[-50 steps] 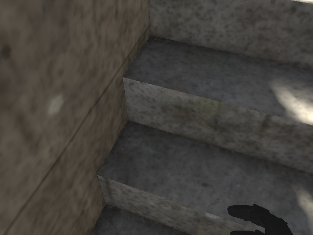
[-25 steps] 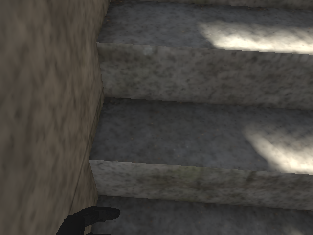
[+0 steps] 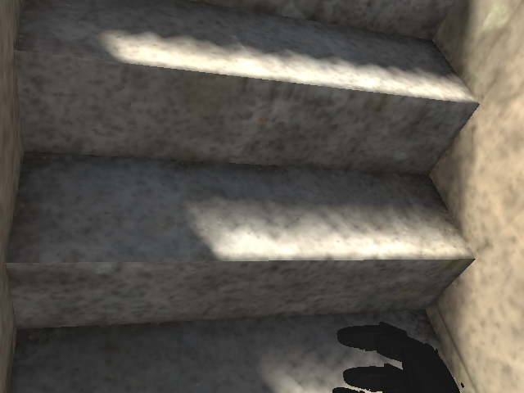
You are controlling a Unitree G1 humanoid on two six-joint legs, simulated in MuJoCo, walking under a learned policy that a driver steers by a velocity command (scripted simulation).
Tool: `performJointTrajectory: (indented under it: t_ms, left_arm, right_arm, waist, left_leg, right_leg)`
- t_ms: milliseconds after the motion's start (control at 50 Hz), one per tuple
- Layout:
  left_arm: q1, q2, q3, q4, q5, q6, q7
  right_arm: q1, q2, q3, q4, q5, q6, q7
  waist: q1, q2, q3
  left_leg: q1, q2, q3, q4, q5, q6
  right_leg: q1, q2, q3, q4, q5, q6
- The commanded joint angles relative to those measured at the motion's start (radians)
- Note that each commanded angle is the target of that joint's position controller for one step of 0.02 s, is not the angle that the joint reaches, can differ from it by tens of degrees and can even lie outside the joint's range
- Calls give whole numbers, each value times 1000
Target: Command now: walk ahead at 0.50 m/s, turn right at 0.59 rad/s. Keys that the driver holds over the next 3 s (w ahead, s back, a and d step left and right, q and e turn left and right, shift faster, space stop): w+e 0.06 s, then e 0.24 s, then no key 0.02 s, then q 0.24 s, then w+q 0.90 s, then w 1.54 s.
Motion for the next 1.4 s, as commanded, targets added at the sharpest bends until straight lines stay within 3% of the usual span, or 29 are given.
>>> performJointTrajectory:
  t_ms: [20, 60, 120, 260, 320, 360, 380, 400, 460, 480, 500, 520, 560, 640, 920, 1020, 1080, 1100, 1120, 1140, 1160, 1180, 1200, 1260, 1280, 1300, 1320, 1360, 1400]
  left_arm:
    - [25, 62, -37, -104, -12, -60, 44]
    - [-22, -61, -75, -69, -4, -34, 48]
    - [-104, -47, -96, -124, -38, 5, 65]
    - [-105, 174, -44, -158, -16, 3, 7]
    - [-62, 185, -26, -154, -19, -51, 58]
    - [147, 213, 5, -30, 11, -84, 98]
    - [106, 415, 63, -27, 18, -94, 114]
    - [183, 512, 88, -64, -27, -85, 98]
    - [34, 332, 17, -73, -8, -82, 138]
    - [-166, 128, -11, -143, 80, -22, 219]
    - [-254, 116, -34, -157, 99, -4, 253]
    - [-267, 200, -38, -214, -7, -22, 198]
    - [-289, 189, -52, -218, 21, -52, 194]
    - [-178, 161, -75, -58, 65, -110, 203]
    - [-93, 184, -45, 39, 154, -119, 153]
    - [-376, 363, 27, -56, 80, -91, 111]
    - [-417, 322, 42, -105, 37, -93, 101]
    - [-429, 295, 38, -67, 41, -71, 83]
    - [-504, 176, 17, -105, 77, -35, 62]
    - [-453, 116, 4, -177, 70, -31, 31]
    - [-362, 61, -15, -156, 5, -48, 37]
    - [-395, 72, -8, -139, -7, -55, 70]
    - [-309, -105, -48, -184, 98, -49, 117]
    - [-444, 20, -30, -260, 78, -1, 133]
    - [-537, 32, -27, -312, 80, 3, 138]
    - [-579, 237, -3, -260, -43, -30, 132]
    - [-631, 214, -7, -255, -26, -42, 148]
    - [-646, 86, -59, -272, 3, -49, 161]
    - [-647, 15, -76, -272, 14, -51, 173]
  right_arm:
    - [255, -239, -127, 158, 10, -34, -3]
    - [138, -108, -97, 188, 12, -82, -46]
    - [35, -107, -107, 187, -16, -133, -92]
    - [-55, -375, -152, 57, -25, -179, -109]
    - [-65, -414, -174, -2, 6, -141, -82]
    - [109, -292, -154, 15, 6, -69, -51]
    - [429, -161, -137, 95, 38, 4, -7]
    - [724, -112, -127, 100, 33, 6, 29]
    - [242, -316, -192, 87, 52, -22, 1]
    - [34, -116, -122, 62, 63, -28, -85]
    - [62, -78, -99, 80, 69, -8, -101]
    - [312, -225, -149, 113, 84, -32, -34]
    - [278, -326, -189, 123, 94, -9, -31]
    - [302, -153, -124, 114, 77, 11, -26]
    - [232, -119, -70, 74, 35, 59, 32]
    - [318, -232, -107, 82, 21, 60, 55]
    - [312, -279, -135, 70, 35, 24, 65]
    - [433, -262, -142, 87, 12, 16, 58]
    - [727, -365, -178, 212, -32, -16, 30]
    - [925, -528, -196, 262, -69, -55, 17]
    - [940, -508, -195, 348, -58, -74, 25]
    - [822, -452, -194, 383, 0, -60, 48]
    - [385, -284, -172, 282, 120, -71, -95]
    - [258, -145, -135, 309, 29, -62, -151]
    - [303, -197, -159, 315, 23, -91, -150]
    - [500, -278, -145, 393, 21, -122, 0]
    - [763, -185, -127, 505, -4, -116, 36]
    - [752, -139, -114, 527, -6, -109, 56]
    - [629, -147, -126, 523, -5, -113, 44]
  waist:
    - [-31, 511, 44]
    - [44, 322, 121]
    - [96, 329, 93]
    - [114, 330, 59]
    - [155, 384, 144]
    - [162, 125, 224]
    - [-29, -150, 83]
    - [-124, -349, -293]
    - [115, -2, 132]
    - [70, 295, 177]
    - [26, 259, 183]
    - [-6, 17, 82]
    - [24, 189, 93]
    - [15, 271, 97]
    - [-48, 224, 80]
    - [-165, 127, 34]
    - [-153, 87, -34]
    - [-218, 128, -66]
    - [-293, 411, -58]
    - [-263, 636, -200]
    - [-160, 752, -142]
    - [-121, 840, -67]
    - [78, 689, -15]
    - [74, 483, 85]
    - [22, 458, 126]
    - [-76, 650, 223]
    - [-160, 492, 132]
    - [-99, 331, 98]
    - [-32, 391, 98]
  left_leg:
    - [629, 279, -574, -824, 6, 286]
    - [461, 261, -357, -861, -6, 207]
    - [442, 245, -117, -971, 116, 118]
    - [287, 117, 278, -1126, 223, -67]
    - [671, 182, 266, -1031, 364, -56]
    - [828, 120, 184, -642, 365, -46]
    - [693, 21, 161, -235, 124, -61]
    - [479, -87, -4, -31, -96, -71]
    - [53, -31, -121, 652, 85, -76]
    - [118, -5, -107, 512, 340, -35]
    - [137, -11, -61, 510, 414, -41]
    - [155, 26, -148, 621, 250, -54]
    - [9, -8, -177, 876, 249, -48]
    - [-372, -10, -160, 961, 276, 64]
    - [-762, 146, -83, 849, 261, 157]
    - [-174, 17, 27, 361, -53, 101]
    - [75, -147, 93, -33, -156, 74]
    - [195, -186, -6, -315, -1, 136]
    - [524, -47, -640, -627, 8, 348]
    - [747, 46, -1193, -849, -95, 223]
    - [789, 69, -1025, -860, 42, 15]
    - [660, 33, -817, -800, 21, 47]
    - [505, 7, -840, -970, -25, 122]
    - [339, -88, -539, -755, 55, 163]
    - [398, -62, -567, -809, 73, 187]
    - [531, 56, -661, -599, 254, 238]
    - [729, 56, -683, -606, 387, 247]
    - [766, 79, -686, -746, 266, 236]
    - [579, 67, -618, -832, 257, 224]
  right_leg:
    - [-609, -147, 44, 486, 131, 17]
    - [-568, -205, -27, 453, -34, -13]
    - [-571, -273, -126, 512, -283, 29]
    - [152, -327, -281, -18, -10, 137]
    - [273, -271, -290, -521, -75, 173]
    - [380, -202, -275, -1004, 40, 114]
    - [556, -336, -113, -827, 953, -11]
    - [910, -456, 131, -781, 1133, -184]
    - [365, -509, 466, -1072, -562, -146]
    - [206, -457, 202, -1031, -508, -12]
    - [118, -473, 138, -1044, -527, 13]
    - [72, -541, 350, -1160, -661, -150]
    - [92, -611, 338, -1211, -705, -168]
    - [379, -580, 56, -1259, -695, -127]
    - [602, -707, -346, -1450, -818, -121]
    - [363, -687, -505, -1480, -555, -124]
    - [449, -613, -526, -1217, -102, -154]
    - [418, -586, -525, -921, 280, -158]
    - [-160, -398, -467, -387, 20, -87]
    - [-440, -186, -40, 7, 63, -104]
    - [-544, -87, 190, 202, 95, -130]
    - [-594, -80, 135, 417, 81, -126]
    - [-264, -139, -158, 467, -174, 30]
    - [-224, -136, -185, 542, -305, 75]
    - [-303, -126, -206, 576, -382, 66]
    - [-720, -159, -11, 599, -397, 9]
    - [-844, -141, -14, 669, -466, -43]
    - [-931, -230, -103, 604, -481, -94]
    - [-897, -234, -186, 835, -475, -79]
Next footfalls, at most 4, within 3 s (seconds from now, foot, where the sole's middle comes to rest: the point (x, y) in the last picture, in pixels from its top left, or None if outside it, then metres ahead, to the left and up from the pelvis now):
0.36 right None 0.25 -0.24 -0.63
1.10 left None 0.35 0.11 -0.43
1.60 right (291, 220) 0.66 -0.09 -0.22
2.18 left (203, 37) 0.87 0.14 -0.02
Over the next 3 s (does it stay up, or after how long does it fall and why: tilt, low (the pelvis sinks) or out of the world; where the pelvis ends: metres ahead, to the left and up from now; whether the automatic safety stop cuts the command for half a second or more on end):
stays up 1.21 0.12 0.96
